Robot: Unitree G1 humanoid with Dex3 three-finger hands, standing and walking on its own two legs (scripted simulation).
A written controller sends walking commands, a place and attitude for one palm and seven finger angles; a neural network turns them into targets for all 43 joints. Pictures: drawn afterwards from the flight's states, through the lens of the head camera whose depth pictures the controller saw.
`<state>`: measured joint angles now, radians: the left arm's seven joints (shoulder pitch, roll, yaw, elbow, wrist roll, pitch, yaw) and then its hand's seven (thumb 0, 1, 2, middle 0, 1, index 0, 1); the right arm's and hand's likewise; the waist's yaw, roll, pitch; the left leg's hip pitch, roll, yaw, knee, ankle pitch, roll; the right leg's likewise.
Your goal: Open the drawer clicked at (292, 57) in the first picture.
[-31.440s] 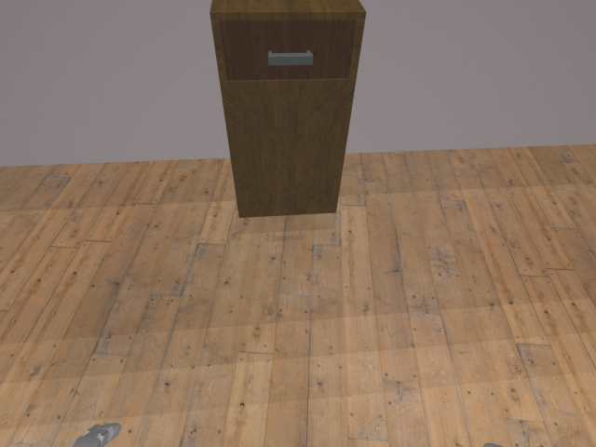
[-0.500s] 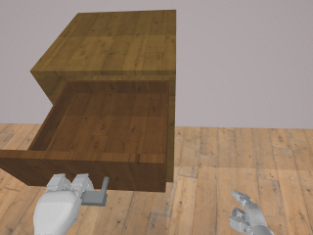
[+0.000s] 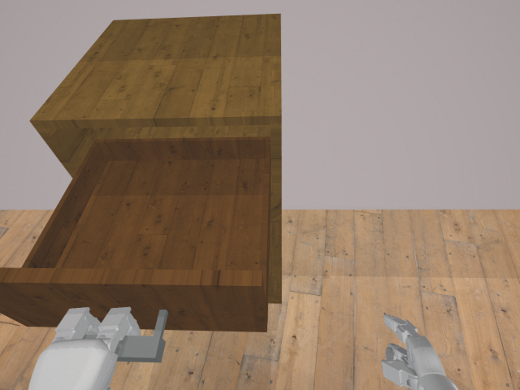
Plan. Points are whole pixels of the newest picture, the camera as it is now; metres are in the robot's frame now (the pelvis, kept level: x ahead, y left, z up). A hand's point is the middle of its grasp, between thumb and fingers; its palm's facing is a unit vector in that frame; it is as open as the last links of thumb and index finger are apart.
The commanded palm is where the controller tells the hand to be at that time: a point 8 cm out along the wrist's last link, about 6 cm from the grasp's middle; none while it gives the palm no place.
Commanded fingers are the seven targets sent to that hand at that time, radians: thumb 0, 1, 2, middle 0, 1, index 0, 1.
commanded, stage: open the thumb to release the handle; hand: left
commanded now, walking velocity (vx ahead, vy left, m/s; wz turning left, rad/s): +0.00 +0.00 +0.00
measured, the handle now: (116, 331) +0.19 +0.22 +0.03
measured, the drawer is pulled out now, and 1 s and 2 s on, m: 0.30 0.30 0.30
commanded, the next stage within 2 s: lift the hand off the handle in 0.46 s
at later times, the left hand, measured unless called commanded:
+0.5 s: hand (102, 372) +0.15 +0.23 +0.01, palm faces +0.00 -0.10 -1.00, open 12.7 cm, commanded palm +0.12 +0.25 +0.06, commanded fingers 0.00 -0.50 0.30 -0.30 -1.20 -0.30 -1.20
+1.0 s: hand (103, 369) +0.15 +0.23 +0.02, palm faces +0.00 -0.11 -0.99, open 13.7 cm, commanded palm +0.13 +0.23 +0.08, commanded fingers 0.00 -0.50 0.30 -0.30 -1.20 -0.30 -1.20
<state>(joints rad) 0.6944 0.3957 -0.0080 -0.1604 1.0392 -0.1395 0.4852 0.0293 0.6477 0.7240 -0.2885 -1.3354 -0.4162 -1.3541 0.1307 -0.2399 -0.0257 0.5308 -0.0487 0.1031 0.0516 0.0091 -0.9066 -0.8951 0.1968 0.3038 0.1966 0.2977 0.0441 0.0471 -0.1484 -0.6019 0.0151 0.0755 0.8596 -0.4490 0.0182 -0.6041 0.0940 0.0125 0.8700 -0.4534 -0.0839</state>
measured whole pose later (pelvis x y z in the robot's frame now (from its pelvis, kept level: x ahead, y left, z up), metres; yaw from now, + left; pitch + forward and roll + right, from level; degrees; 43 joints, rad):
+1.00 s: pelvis -0.02 +0.00 +0.01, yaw +2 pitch +8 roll +0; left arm 0.48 0.37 -0.08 -0.05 1.03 -0.07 0.43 0.00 -0.49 0.30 -0.36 -1.22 -0.34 -1.23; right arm 0.14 -0.23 -0.02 0.56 -0.03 0.08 0.01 0.01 -0.91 -0.90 0.20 0.30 0.20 0.30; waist 0.07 0.08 -0.12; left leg -0.57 0.00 0.04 0.82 -0.39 0.02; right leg -0.55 0.08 -0.02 0.82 -0.40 -0.08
